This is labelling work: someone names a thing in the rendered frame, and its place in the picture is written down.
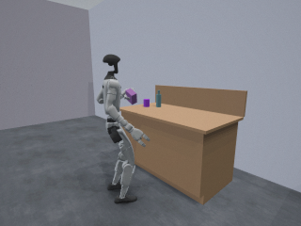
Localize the robot torso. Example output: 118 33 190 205
103 76 121 135

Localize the left robot upper arm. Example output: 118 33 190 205
96 88 103 105

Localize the right robot upper arm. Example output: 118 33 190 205
105 79 119 114

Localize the right robot hand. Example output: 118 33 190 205
131 128 150 147

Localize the left robot hand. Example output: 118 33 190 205
122 88 135 100

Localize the robot right thigh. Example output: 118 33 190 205
109 127 135 170

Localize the sponge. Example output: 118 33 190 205
125 89 137 105

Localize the table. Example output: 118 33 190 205
119 85 247 205

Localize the right robot forearm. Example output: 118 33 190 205
107 105 135 133

